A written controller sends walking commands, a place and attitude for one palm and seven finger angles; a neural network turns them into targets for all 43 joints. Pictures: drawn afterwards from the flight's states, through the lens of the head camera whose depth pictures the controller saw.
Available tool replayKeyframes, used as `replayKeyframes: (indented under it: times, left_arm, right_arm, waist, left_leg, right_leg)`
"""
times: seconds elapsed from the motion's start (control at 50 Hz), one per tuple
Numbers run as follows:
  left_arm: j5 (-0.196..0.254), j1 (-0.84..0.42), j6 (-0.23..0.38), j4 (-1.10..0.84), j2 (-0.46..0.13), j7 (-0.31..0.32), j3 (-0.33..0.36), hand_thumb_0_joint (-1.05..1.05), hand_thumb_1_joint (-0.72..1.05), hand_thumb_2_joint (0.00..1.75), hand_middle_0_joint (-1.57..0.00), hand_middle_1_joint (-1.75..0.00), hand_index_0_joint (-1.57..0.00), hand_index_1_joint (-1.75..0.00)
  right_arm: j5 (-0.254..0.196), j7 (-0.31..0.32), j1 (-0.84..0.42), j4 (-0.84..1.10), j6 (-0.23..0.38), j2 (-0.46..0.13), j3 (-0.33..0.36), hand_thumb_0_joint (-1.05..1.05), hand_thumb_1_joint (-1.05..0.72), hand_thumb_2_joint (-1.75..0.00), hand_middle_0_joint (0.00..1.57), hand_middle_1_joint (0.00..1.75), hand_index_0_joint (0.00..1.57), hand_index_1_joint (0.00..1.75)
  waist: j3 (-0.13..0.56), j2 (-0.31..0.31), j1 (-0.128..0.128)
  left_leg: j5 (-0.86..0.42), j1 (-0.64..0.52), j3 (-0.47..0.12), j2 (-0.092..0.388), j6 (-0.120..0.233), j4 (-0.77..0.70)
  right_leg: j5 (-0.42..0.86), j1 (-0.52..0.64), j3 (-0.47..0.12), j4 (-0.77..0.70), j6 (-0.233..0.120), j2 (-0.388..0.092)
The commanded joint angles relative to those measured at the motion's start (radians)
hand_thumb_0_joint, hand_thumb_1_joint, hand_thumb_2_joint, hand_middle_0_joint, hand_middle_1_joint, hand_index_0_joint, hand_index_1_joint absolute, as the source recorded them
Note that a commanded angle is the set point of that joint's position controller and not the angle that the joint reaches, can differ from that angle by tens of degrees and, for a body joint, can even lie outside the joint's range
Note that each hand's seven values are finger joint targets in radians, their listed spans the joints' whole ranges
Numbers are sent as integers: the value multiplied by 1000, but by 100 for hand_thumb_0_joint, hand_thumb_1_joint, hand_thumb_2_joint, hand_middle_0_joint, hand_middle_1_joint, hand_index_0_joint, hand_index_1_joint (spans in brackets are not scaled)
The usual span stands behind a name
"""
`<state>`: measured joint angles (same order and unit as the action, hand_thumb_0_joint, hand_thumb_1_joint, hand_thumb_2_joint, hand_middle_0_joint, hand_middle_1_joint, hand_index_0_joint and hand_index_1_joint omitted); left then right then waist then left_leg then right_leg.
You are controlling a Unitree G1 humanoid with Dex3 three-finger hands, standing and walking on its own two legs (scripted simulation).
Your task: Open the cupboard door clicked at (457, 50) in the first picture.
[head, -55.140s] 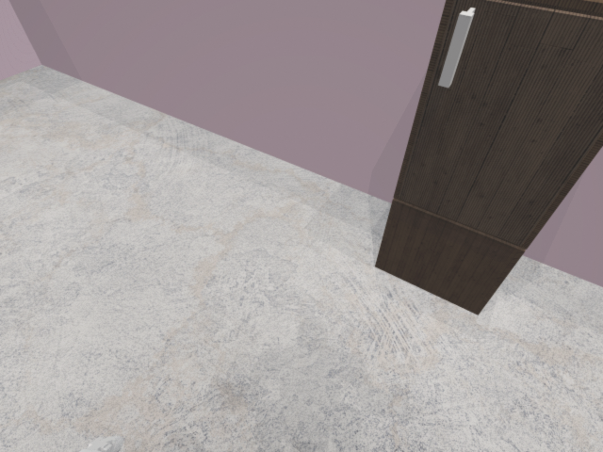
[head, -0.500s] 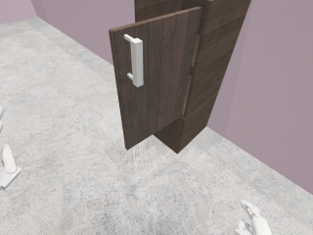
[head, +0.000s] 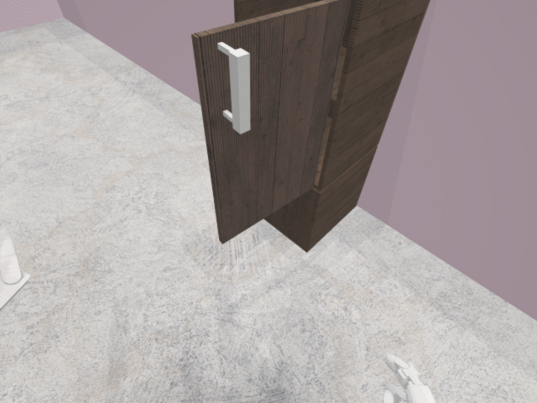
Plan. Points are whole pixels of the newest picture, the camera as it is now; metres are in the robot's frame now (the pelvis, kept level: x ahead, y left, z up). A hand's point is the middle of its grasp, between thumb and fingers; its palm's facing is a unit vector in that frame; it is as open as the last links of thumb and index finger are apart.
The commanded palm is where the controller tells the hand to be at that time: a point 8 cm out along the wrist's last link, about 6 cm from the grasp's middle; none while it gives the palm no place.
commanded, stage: let the arm hang, fingers relaxed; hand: left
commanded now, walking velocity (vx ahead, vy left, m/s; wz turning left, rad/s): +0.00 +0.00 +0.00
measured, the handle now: (233, 89) +0.60 +0.10 +0.17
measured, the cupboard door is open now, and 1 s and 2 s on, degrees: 84 84 84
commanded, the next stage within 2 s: look to check the result in 1.12 s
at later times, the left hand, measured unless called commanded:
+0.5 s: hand out of the picture -0.01 +0.22 -0.16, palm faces +0.11 -0.96 -0.25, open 7.1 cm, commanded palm none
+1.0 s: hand out of the picture +0.05 +0.22 -0.15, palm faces +0.06 -0.97 -0.23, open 7.4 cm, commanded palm none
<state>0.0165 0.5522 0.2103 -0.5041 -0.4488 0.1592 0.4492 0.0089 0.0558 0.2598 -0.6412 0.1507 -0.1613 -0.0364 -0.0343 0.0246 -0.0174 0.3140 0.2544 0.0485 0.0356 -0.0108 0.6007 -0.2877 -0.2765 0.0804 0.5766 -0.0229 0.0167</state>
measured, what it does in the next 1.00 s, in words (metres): steps on the spot: left foot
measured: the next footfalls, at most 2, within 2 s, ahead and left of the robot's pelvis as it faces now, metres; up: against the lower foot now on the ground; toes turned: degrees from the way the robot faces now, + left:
left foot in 0.24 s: +0.05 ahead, +0.15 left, +0.00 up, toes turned +7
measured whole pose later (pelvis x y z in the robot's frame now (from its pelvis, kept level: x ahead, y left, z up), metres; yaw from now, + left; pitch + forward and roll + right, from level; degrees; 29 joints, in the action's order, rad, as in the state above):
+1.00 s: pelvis +0.01 +0.03 +0.02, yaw +3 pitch -2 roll +0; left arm -0.01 0.16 0.02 1.13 -0.17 0.02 0.01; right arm 0.02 0.02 0.20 -1.14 0.00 -0.20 0.01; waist -0.06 -0.03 -0.02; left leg 0.18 0.14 0.07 0.03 -0.01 0.36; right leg -0.19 -0.15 0.11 0.38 -0.01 -0.03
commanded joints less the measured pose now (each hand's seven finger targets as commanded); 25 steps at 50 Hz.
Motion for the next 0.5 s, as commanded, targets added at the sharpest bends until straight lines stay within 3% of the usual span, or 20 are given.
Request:
replayKeyframes:
  times: [0.0, 0.02, 0.04, 0.06, 0.1, 0.12, 0.16, 0.18, 0.2, 0.22, 0.24, 0.26, 0.28, 0.3, 0.36, 0.4, 0.44, 0.48]
  left_arm:
    - [-90, -45, -133, 602, -1, -132, -270, 0, 90, 90, -20, -30, -20, -30]
    - [-71, -75, -183, 639, 30, -144, -273, 0, 90, 90, -20, -30, -20, -30]
    - [-75, -98, -202, 624, 72, -136, -280, 0, 90, 90, -20, -30, -20, -30]
    - [-68, -125, -202, 654, 96, -135, -283, 0, 90, 90, -20, -30, -20, -30]
    - [-61, -204, -209, 740, 93, -134, -321, 0, 90, 90, -20, -30, -20, -30]
    - [-58, -228, -212, 801, 85, -135, -335, 0, 90, 90, -20, -30, -20, -30]
    - [-48, -265, -218, 921, 77, -138, -353, 0, 90, 90, -20, -30, -20, -30]
    - [-42, -276, -220, 976, 82, -144, -363, 0, 90, 90, -20, -30, -20, -30]
    - [-37, -263, -224, 1025, 119, -149, -375, 0, 90, 90, -20, -30, -20, -30]
    - [-33, -254, -228, 1065, 138, -150, -384, 0, 90, 90, -20, -30, -20, -30]
    - [-34, -256, -228, 1114, 124, -150, -393, 0, 90, 90, -20, -30, -20, -30]
    - [-42, -239, -219, 1166, 131, -150, -391, 0, 90, 90, -20, -30, -20, -30]
    - [-41, -260, -216, 1233, 116, -149, -388, 0, 90, 90, -20, -30, -20, -30]
    - [-33, -270, -214, 1281, 110, -149, -391, 0, 90, 90, -20, -30, -20, -30]
    - [-29, -245, -198, 1373, 133, -142, -386, 0, 90, 90, -20, -30, -20, -30]
    - [-27, -254, -191, 1429, 127, -142, -392, 0, 90, 90, -20, -30, -20, -30]
    - [-27, -273, -190, 1470, 120, -141, -396, 0, 90, 90, -20, -30, -20, -30]
    - [-29, -280, -193, 1509, 130, -141, -403, 0, 90, 90, -20, -30, -20, -30]
  right_arm:
    - [-15, -70, -122, -24, -8, -218, 96, 0, -90, -90, 20, 30, 20, 30]
    - [-27, -67, -55, -34, -64, -160, 101, 0, -90, -90, 20, 30, 20, 30]
    - [-17, -66, -26, -27, -79, -158, 109, 0, -90, -90, 20, 30, 20, 30]
    - [-7, -74, 9, -33, -105, -131, 90, 0, -90, -90, 20, 30, 20, 30]
    - [7, -79, 12, -30, -137, -127, 82, 0, -90, -90, 20, 30, 20, 30]
    - [14, -78, 5, -38, -150, -122, 80, 0, -90, -90, 20, 30, 20, 30]
    - [23, -74, 25, -70, -165, -129, 82, 0, -90, -90, 20, 30, 20, 30]
    - [25, -72, 42, -92, -163, -141, 81, 0, -90, -90, 20, 30, 20, 30]
    - [33, -66, 34, -107, -150, -185, 83, 0, -90, -90, 20, 30, 20, 30]
    - [39, -56, -12, -110, -146, -234, 83, 0, -90, -90, 20, 30, 20, 30]
    - [39, -52, -69, -110, -148, -239, 77, 0, -90, -90, 20, 30, 20, 30]
    - [38, -48, -90, -130, -145, -214, 69, 0, -90, -90, 20, 30, 20, 30]
    - [31, -48, -79, -166, -142, -179, 64, 0, -90, -90, 20, 30, 20, 30]
    - [24, -46, -51, -198, -145, -155, 58, 0, -90, -90, 20, 30, 20, 30]
    - [20, -34, -4, -257, -144, -134, 62, 0, -90, -90, 20, 30, 20, 30]
    - [14, -30, 17, -291, -144, -138, 65, 0, -90, -90, 20, 30, 20, 30]
    - [9, -29, 21, -314, -148, -147, 71, 0, -90, -90, 20, 30, 20, 30]
    - [10, -29, 23, -346, -151, -148, 71, 0, -90, -90, 20, 30, 20, 30]
  waist:
    - [67, 138, -4]
    - [134, 125, -1]
    - [109, 133, -11]
    - [108, 169, 2]
    - [76, 213, -16]
    - [47, 230, -21]
    - [13, 175, -33]
    - [12, 101, -37]
    - [15, -68, -15]
    - [31, -187, 14]
    - [34, -168, 41]
    - [37, -103, 55]
    - [18, -154, 36]
    - [20, -214, 20]
    - [105, -254, 16]
    - [126, -166, 9]
    - [68, -55, 5]
    - [-1, -12, 3]
  left_leg:
    - [268, 382, -33, 38, 14, 368]
    - [345, 250, -86, 43, 9, 430]
    - [313, 271, -75, 35, 10, 450]
    - [279, 280, -21, 28, 7, 435]
    - [204, 214, 15, 2, 9, 316]
    - [166, 163, 34, -15, 6, 232]
    - [32, 30, 30, -23, 11, 17]
    - [-122, -41, -20, 1, 25, -69]
    - [-259, -31, -194, 110, 74, -146]
    - [-261, 49, -278, 200, 125, -203]
    - [-146, 144, -271, 202, 129, -244]
    - [-36, 191, -214, 139, 99, -223]
    - [-60, 150, -141, 74, 57, -196]
    - [-80, 95, -113, 60, 38, -193]
    - [-227, -10, -96, 74, 36, -183]
    - [-246, -50, -89, 75, 34, -183]
    - [-226, -61, -91, 79, 34, -204]
    - [-192, -59, -84, 79, 36, -230]
  right_leg:
    - [551, 120, -387, -158, -168, -468]
    - [327, 37, -378, -173, -193, -409]
    - [211, 27, -331, -173, -184, -364]
    - [190, 38, -253, -161, -184, -325]
    - [318, 25, -147, -142, -160, -268]
    - [348, 0, -129, -143, -142, -248]
    - [265, -48, -99, -106, -92, -226]
    - [167, -88, -86, -71, -51, -199]
    - [70, -113, -50, 2, 2, -122]
    - [-35, -33, -21, 24, 30, -84]
    - [-63, 85, -47, 2, 23, -78]
    - [-48, 138, -81, -93, 14, -80]
    - [-1, 104, -97, -119, -7, -115]
    - [10, 83, -105, -130, -18, -126]
    - [191, 148, -77, -147, -22, -132]
    - [223, 162, -71, -170, -26, -139]
    - [197, 125, -61, -200, -28, -140]
    - [139, 82, -58, -232, -25, -143]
